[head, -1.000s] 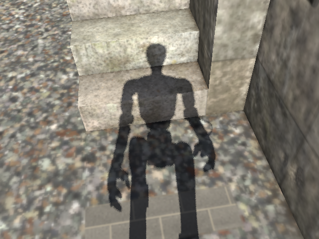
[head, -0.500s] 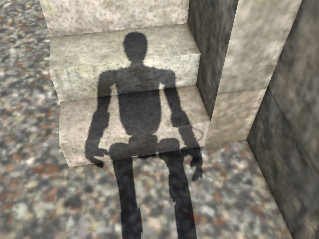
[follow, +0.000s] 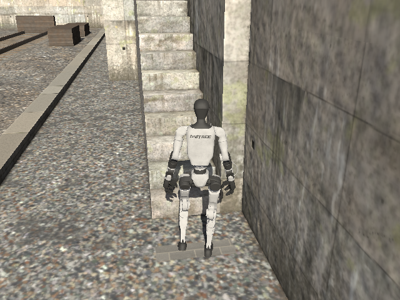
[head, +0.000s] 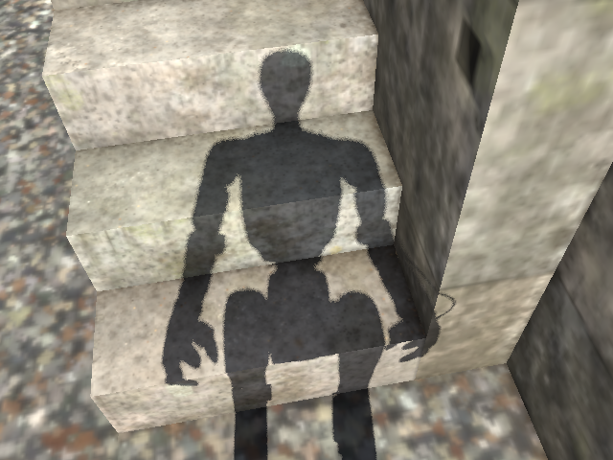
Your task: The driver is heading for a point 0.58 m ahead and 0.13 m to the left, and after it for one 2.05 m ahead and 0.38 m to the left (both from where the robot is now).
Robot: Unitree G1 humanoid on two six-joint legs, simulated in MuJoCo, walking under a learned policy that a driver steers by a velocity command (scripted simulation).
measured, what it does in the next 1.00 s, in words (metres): walks ahead: left foot, then right foot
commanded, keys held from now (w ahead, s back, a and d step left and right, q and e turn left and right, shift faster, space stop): w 0.54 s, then no key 0.46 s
